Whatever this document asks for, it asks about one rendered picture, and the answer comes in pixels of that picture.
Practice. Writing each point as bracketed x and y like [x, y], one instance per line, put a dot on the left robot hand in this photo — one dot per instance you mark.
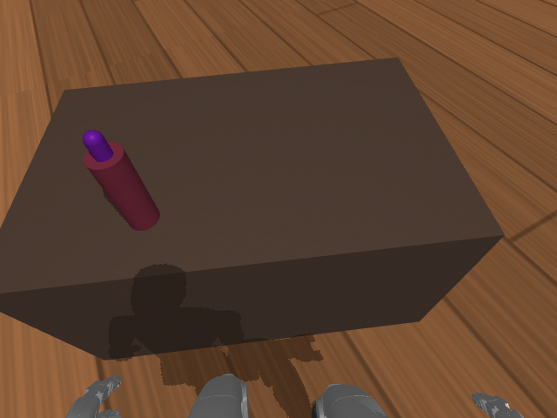
[95, 396]

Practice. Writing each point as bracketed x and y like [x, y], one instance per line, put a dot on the bottle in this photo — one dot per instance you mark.
[111, 167]

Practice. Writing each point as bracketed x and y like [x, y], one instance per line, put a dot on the right robot hand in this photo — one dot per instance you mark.
[495, 407]

